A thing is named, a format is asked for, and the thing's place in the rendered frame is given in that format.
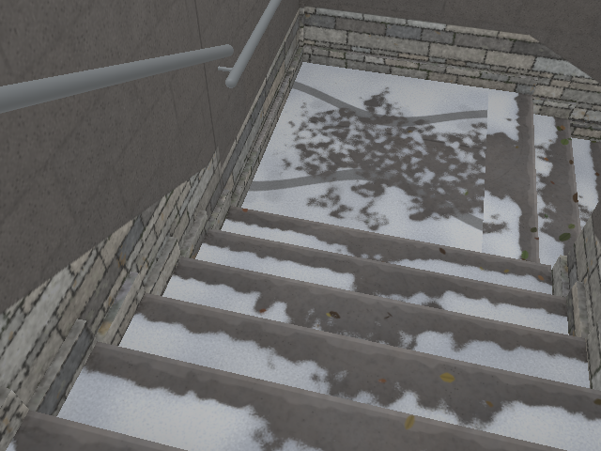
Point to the stairs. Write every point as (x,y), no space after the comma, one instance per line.
(285,334)
(568,185)

